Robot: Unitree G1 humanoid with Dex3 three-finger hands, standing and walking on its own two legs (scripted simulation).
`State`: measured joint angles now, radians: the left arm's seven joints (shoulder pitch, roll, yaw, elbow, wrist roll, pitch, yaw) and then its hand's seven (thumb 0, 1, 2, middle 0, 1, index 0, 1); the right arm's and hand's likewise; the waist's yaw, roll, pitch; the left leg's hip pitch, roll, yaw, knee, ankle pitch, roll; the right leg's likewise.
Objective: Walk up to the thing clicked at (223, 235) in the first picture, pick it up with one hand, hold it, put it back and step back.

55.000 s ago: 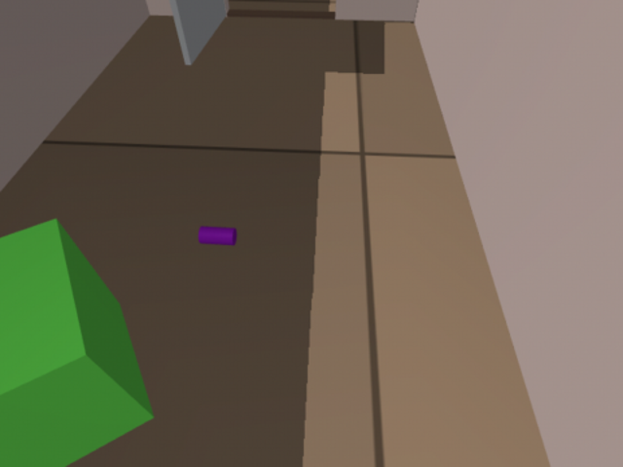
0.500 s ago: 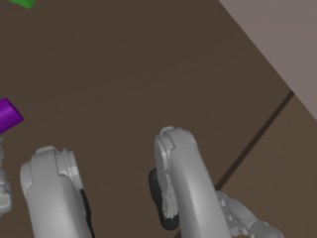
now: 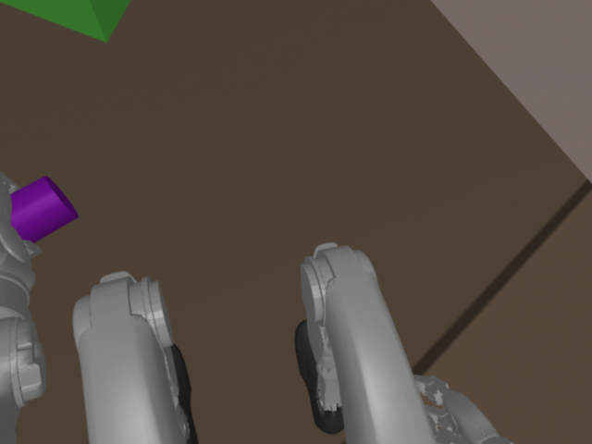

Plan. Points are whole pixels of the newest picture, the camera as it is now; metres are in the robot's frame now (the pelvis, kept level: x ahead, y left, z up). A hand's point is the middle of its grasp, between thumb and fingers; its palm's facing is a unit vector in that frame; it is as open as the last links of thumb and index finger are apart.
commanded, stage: lift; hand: left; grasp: from above
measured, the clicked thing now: (13, 223) +0.42 +0.34 -0.18
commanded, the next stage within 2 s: hold in 1.58 s
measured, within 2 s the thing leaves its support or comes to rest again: neither
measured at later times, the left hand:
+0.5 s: hand out of the picture +0.35 +0.33 -0.03, palm faces -0.33 -0.24 -0.91, open 9.7 cm
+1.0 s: hand out of the picture +0.32 +0.30 +0.19, palm faces -0.34 -0.28 -0.90, open 9.7 cm
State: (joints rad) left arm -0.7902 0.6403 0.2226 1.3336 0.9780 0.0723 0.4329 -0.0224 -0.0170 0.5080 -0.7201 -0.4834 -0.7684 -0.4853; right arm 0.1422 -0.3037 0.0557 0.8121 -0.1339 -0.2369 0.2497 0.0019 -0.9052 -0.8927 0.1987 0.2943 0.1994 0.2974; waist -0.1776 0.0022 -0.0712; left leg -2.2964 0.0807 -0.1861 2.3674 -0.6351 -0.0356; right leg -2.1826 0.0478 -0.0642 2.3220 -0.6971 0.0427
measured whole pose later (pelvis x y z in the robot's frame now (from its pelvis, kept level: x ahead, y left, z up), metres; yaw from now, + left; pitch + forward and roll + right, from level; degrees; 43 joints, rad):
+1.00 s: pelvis +0.03 +0.01 +0.28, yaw +7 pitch +21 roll -3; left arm -0.30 0.37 -0.16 0.67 0.82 0.41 0.21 -0.01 0.01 0.44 -0.76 -0.38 -0.81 -0.39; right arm 0.15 -0.23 0.02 0.78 0.03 -0.11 -0.09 0.00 -0.89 -0.89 0.20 0.30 0.20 0.30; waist -0.07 0.05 -0.18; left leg -1.28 0.08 -0.05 1.42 -0.52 -0.02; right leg -1.20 0.00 -0.03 1.39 -0.57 0.02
